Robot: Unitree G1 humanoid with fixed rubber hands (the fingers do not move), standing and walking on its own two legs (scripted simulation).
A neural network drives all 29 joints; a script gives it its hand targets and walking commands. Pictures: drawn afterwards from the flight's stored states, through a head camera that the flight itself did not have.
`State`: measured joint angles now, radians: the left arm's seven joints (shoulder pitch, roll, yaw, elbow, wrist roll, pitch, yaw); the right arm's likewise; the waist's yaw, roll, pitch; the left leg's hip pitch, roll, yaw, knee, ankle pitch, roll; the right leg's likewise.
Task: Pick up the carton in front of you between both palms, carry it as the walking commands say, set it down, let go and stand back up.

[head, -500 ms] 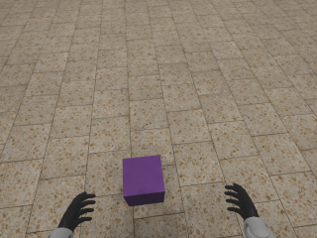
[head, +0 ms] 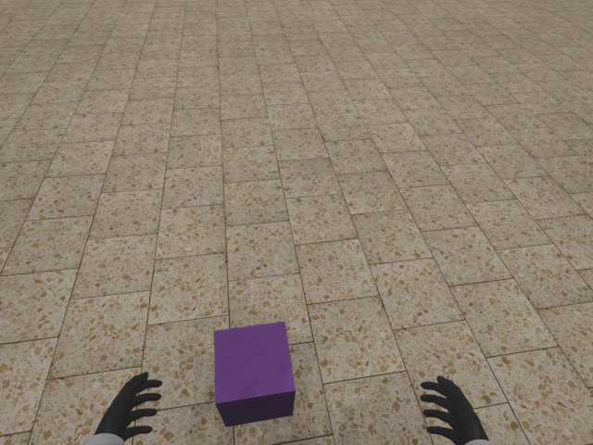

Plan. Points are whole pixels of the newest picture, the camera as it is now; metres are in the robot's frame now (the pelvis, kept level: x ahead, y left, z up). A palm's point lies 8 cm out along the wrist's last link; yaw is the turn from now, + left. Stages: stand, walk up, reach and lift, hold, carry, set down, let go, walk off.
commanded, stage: let go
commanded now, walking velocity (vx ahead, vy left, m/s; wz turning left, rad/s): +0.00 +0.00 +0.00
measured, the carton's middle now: (254, 374) +0.44 +0.11 -0.65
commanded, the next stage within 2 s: stand in 0.02 s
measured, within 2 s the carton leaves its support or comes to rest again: neither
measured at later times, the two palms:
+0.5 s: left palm out of the picture +0.15 +0.30 -0.10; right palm out of the picture +0.13 -0.27 -0.08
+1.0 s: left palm out of the picture +0.12 +0.32 -0.11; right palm out of the picture +0.09 -0.28 -0.09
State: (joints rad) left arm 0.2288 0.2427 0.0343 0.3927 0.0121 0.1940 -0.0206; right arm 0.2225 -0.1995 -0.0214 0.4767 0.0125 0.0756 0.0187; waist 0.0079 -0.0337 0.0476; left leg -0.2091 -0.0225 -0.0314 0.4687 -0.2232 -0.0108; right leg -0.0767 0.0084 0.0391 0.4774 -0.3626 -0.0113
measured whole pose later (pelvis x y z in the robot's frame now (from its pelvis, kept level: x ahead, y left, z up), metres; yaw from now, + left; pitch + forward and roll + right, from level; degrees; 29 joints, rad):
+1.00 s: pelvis +0.00 +0.03 +0.00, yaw -3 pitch -1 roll +0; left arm 0.19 0.37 0.01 0.88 0.03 0.00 0.02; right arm 0.11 -0.34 -0.03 0.96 -0.02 0.00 -0.01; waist -0.01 -0.04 0.02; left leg -0.21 -0.02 0.02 0.46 -0.23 0.03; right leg -0.06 0.00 0.09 0.40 -0.32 0.03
